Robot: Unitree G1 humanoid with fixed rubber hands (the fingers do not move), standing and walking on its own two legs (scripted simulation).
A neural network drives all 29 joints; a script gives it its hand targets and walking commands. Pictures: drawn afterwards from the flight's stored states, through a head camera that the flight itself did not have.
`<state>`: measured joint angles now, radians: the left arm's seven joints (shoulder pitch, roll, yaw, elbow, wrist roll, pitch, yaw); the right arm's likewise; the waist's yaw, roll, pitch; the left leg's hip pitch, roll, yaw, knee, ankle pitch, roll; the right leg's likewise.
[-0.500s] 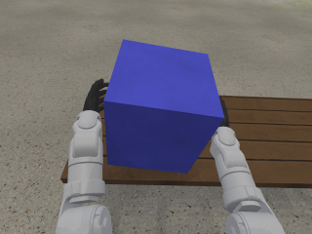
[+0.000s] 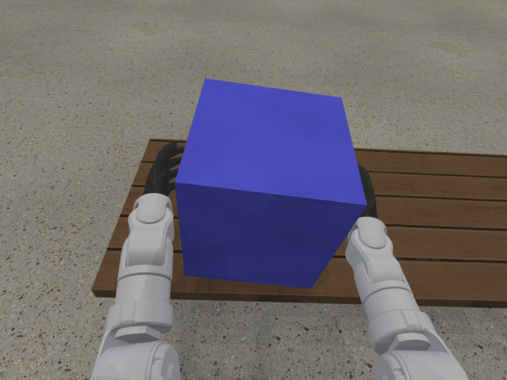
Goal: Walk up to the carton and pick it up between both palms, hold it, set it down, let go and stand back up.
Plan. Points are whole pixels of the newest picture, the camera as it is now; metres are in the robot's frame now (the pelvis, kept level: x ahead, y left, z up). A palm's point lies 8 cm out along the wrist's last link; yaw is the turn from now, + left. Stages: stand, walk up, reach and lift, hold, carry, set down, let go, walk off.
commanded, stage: set down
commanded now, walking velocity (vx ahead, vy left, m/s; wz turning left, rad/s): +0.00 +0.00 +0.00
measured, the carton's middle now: (260, 189) +0.41 +0.00 +0.08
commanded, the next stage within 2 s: none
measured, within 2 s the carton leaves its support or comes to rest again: rests again in 2.00 s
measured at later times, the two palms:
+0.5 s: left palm (164, 198) +0.38 +0.17 +0.09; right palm (355, 216) +0.36 -0.16 +0.07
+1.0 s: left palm (171, 207) +0.39 +0.16 +0.05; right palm (351, 222) +0.37 -0.16 +0.04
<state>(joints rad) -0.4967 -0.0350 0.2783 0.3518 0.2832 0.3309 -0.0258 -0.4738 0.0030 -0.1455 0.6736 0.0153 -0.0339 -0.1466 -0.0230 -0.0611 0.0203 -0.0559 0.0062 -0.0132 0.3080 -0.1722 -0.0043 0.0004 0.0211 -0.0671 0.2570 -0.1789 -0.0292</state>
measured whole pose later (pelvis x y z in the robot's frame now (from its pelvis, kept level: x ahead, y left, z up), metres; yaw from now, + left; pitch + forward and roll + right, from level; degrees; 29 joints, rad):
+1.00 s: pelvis +0.01 +0.00 +0.00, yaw -1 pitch +4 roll +0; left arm -0.63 -0.02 0.41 0.89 0.30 -0.07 -0.01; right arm -0.57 0.08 -0.51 0.93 -0.32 -0.26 -0.08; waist 0.02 -0.03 -0.04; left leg -0.21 0.02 0.03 0.29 -0.15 -0.01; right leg -0.16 0.02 -0.06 0.25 -0.16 -0.03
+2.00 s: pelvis +0.01 +0.00 -0.01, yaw -1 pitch +18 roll +0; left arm -0.75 0.04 0.45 1.20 0.29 -0.35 0.02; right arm -0.64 0.08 -0.66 1.05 -0.45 -0.41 -0.08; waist 0.01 -0.02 -0.15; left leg -0.53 0.03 0.05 0.36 -0.16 0.00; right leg -0.49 0.02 -0.08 0.33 -0.17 -0.04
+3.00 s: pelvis +0.00 +0.00 -0.01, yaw -1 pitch +20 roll -1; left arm -0.76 0.02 0.53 1.17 0.38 -0.42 0.03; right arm -0.68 0.09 -0.75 1.05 -0.49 -0.45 -0.03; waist -0.01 -0.02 -0.12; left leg -0.60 0.03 0.05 0.42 -0.17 0.00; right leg -0.55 0.01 -0.09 0.40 -0.19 -0.03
